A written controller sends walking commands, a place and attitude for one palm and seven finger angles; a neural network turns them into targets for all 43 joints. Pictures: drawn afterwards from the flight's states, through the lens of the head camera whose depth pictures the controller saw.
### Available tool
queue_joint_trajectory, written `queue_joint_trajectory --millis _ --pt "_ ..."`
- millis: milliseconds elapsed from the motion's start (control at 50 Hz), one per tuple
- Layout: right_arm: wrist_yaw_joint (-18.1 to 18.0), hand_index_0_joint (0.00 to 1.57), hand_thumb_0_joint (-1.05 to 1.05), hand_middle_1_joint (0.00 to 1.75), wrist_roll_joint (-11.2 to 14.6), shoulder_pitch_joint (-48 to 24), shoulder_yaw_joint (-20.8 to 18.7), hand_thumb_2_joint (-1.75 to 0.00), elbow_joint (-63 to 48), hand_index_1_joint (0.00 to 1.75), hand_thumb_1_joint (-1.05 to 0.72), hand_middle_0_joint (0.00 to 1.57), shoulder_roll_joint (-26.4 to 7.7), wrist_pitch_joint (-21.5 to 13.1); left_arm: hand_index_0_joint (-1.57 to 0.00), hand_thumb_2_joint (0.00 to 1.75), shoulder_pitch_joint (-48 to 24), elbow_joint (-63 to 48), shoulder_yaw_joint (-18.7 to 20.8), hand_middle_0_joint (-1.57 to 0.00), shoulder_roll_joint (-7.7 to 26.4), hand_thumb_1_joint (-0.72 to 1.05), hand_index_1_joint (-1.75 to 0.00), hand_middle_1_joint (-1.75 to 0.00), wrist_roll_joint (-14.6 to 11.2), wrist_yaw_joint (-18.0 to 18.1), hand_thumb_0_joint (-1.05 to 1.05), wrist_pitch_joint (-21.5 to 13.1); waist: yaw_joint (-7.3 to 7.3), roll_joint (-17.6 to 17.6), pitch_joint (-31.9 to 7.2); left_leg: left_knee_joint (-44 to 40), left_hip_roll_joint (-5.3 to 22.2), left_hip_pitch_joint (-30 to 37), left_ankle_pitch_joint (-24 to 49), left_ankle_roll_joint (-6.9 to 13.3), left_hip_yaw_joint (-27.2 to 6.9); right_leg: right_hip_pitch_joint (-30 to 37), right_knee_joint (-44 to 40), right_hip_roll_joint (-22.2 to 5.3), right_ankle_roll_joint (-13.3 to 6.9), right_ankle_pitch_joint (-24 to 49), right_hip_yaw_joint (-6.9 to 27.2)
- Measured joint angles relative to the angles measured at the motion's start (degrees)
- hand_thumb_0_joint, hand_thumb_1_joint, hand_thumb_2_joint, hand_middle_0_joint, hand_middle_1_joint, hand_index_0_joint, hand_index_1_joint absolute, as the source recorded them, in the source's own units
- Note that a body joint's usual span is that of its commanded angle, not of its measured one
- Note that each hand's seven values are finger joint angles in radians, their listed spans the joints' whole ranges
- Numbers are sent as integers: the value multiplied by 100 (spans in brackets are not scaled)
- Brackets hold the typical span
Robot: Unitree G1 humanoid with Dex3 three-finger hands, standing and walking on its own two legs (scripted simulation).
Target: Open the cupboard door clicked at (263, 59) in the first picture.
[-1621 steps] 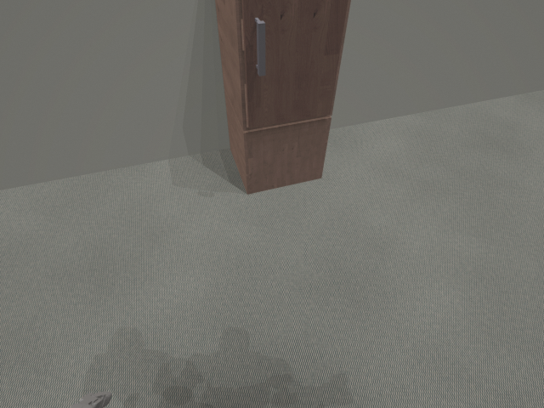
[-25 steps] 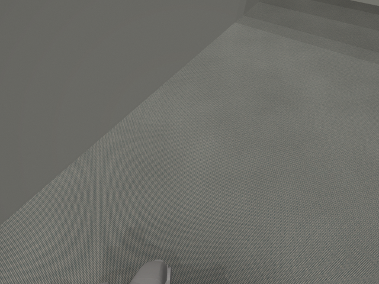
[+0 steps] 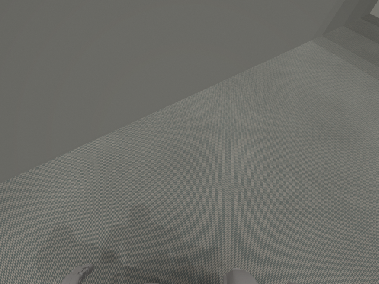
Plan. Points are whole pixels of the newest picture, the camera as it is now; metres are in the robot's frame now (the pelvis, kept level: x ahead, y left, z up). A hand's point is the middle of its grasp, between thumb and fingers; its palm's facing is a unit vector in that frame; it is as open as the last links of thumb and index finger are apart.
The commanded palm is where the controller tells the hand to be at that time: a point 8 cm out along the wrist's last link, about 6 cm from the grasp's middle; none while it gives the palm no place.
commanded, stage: turn to face it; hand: left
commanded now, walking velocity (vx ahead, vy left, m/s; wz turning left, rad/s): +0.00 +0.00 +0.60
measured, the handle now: out of the picture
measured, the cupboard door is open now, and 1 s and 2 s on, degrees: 44 44 44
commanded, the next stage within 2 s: none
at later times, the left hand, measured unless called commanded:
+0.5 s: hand out of the picture +0.00 +0.14 -0.16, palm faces +0.35 -0.89 -0.27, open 7.3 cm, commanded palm none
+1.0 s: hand out of the picture +0.01 +0.18 -0.15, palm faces +0.56 -0.79 -0.26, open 7.4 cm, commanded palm none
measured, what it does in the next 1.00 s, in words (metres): steps on the spot, turning left: right foot, then left foot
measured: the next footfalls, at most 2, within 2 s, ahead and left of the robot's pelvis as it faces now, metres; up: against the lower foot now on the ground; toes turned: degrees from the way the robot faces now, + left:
right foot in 0.14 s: +0.04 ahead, -0.15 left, +0.00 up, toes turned +3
left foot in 0.62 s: +0.02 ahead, +0.07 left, +0.00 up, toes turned +30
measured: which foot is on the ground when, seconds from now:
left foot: down 0.00-0.14, up 0.16-0.60, down 0.62-1.00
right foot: up 0.00-0.12, down 0.14-0.62, up 0.64-1.00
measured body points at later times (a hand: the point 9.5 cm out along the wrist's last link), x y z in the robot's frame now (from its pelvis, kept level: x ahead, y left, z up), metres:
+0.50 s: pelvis +0.02 -0.07 +0.00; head +0.08 -0.06 +0.45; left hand -0.02 +0.19 -0.14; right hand +0.19 -0.28 -0.15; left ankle -0.03 +0.07 -0.69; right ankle +0.01 -0.15 -0.74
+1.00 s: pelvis +0.03 -0.06 +0.00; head +0.08 -0.02 +0.45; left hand -0.02 +0.23 -0.13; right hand +0.22 -0.23 -0.15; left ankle -0.02 +0.05 -0.74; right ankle +0.11 -0.19 -0.70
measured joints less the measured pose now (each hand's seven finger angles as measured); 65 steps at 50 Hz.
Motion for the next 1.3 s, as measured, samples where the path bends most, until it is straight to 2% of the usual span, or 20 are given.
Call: queue_joint_trajectory --millis 80,120,160,200,240,300,360,440,560,600,620,660,740,860,1000,1060,1100,1140,1200,1300 --pt "14 20 1 30 -20 149 -61 -90 46 30 -91 21 -6 54 -20 90 -133 -104 -37 -20 -56 91 -29 -30 -27 -1 0 -36 -124 147 -17 136 8 -169 -30 -158 -281 449 -1149 200 -31 -71 -50" --pt "11 20 1 30 2 219 -108 -90 66 30 -91 21 -32 92 -20 90 -135 -166 -69 -20 -87 91 -29 -30 -43 -7 0 -113 -161 205 -39 363 -23 -320 -130 -268 -417 862 -2025 311 -62 297 -135" --pt "1 20 1 30 48 230 -186 -90 122 30 -91 21 -127 133 -20 90 -125 -176 -109 -20 -205 91 -29 -30 -7 23 0 -217 -168 365 -7 1013 -39 -583 -727 -281 -521 1009 -2263 370 -428 387 -299" --pt "-5 20 1 30 43 222 -242 -90 186 30 -91 20 -213 192 -20 90 -70 -162 -191 -20 -328 91 -29 -30 3 56 0 -252 -212 404 42 2301 -137 -973 -1436 -285 -357 1106 -2216 263 -669 254 -462" --pt "18 20 1 30 29 206 -275 -90 246 30 -91 20 -267 243 -20 90 40 -134 -230 -20 -435 91 -29 -30 -15 90 0 -237 -230 374 54 3354 -98 -1250 -1387 -351 -115 1298 -2397 156 -737 263 -601" --pt "65 20 1 30 34 161 -275 -90 279 30 -91 20 -284 280 -20 90 203 -68 -270 -20 -529 91 -29 -30 -31 102 0 -226 -274 279 58 3921 68 -1395 -1065 -463 108 1551 -2709 43 -750 365 -831" --pt "91 19 1 30 41 93 -254 -90 295 30 -91 20 -259 306 -20 90 325 -24 -264 -20 -574 91 -30 -30 -32 120 0 -247 -258 168 85 3653 202 -1310 -966 -527 212 1729 -2886 -39 -770 394 -1094" --pt "100 19 1 30 43 -87 -217 -90 306 30 -91 20 -227 330 -20 90 461 15 -217 -21 -498 92 -30 -30 -6 126 0 -287 -129 74 149 2906 287 -1057 -1052 -522 345 1850 -2874 -115 -772 312 -1434" --pt "119 19 1 30 64 -461 -144 -90 136 30 -91 20 -139 254 -20 90 671 157 -123 -21 -274 92 -30 -30 40 93 0 -243 68 -98 217 1607 235 -518 -1119 -349 703 1804 -2436 -292 -665 5 -1866" --pt "133 19 1 30 56 -524 -114 -90 10 30 -91 20 -111 175 -20 90 762 214 -76 -20 -168 91 -30 -30 24 70 0 -217 86 -189 180 926 154 -204 -703 -253 818 1690 -2079 -417 -580 -198 -1975" --pt "140 19 1 30 40 -542 -108 -90 -54 30 -91 20 -110 103 -20 90 794 247 -50 -20 -118 91 -30 -30 3 52 0 -185 78 -223 145 726 102 -147 -363 31 808 1516 -1702 -500 -505 -310 -1933" --pt "112 19 1 30 36 -566 -84 -90 -138 30 -91 20 -75 -6 -20 90 687 324 -18 -20 -21 91 -29 -30 -18 57 0 -23 98 -306 185 951 16 -266 -451 271 741 989 -549 -430 -308 -897 -1294" --pt "1 20 0 30 25 -381 -14 -90 -161 30 -91 20 -29 -37 -20 90 410 332 16 -20 26 91 -29 -30 7 53 0 109 92 -232 119 597 -22 -140 -368 211 483 196 743 -163 -116 -577 -468" --pt "-20 20 0 30 24 -52 24 -90 -5 30 -91 20 27 -19 -20 90 101 86 9 -20 -4 91 -29 -30 15 -10 0 21 48 -95 -10 -72 -60 48 44 195 135 -157 557 -90 13 168 -26" --pt "-3 20 1 30 -14 254 -57 -90 104 30 -91 21 60 25 -20 90 -176 -76 -43 -20 -87 91 -29 -30 -24 6 0 -12 -164 71 -46 -19 -105 -135 75 19 -293 392 -978 199 -12 -76 -29" --pt "-17 20 1 30 9 352 -127 -90 139 30 -91 21 11 79 -20 90 -220 -158 -92 -20 -154 91 -29 -30 -58 9 0 -108 -229 171 -58 289 -177 -344 -54 -119 -494 965 -2175 379 -76 339 -131" --pt "-21 20 1 30 57 359 -200 -90 201 30 -91 21 -77 121 -20 90 -197 -176 -125 -20 -256 91 -29 -30 -22 42 0 -214 -209 301 -46 927 -207 -603 -655 -200 -557 1155 -2489 421 -464 313 -261" --pt "-21 20 1 30 42 330 -257 -90 266 30 -91 20 -167 180 -20 90 -140 -153 -204 -20 -372 91 -29 -30 -11 72 0 -244 -261 380 12 2214 -257 -981 -1366 -257 -388 1258 -2430 341 -669 245 -433" --pt "21 20 1 30 28 286 -288 -90 335 30 -91 20 -236 250 -20 90 16 -99 -258 -20 -491 91 -29 -30 -37 105 0 -227 -309 354 41 3613 -119 -1345 -1242 -396 -47 1547 -2668 196 -715 303 -666" --pt "83 19 1 30 37 163 -247 -90 364 30 -91 20 -218 304 -20 90 251 -24 -274 -20 -562 91 -30 -30 -35 112 0 -249 -292 154 82 3561 181 -1309 -1006 -523 217 1888 -2937 -9 -710 322 -1087"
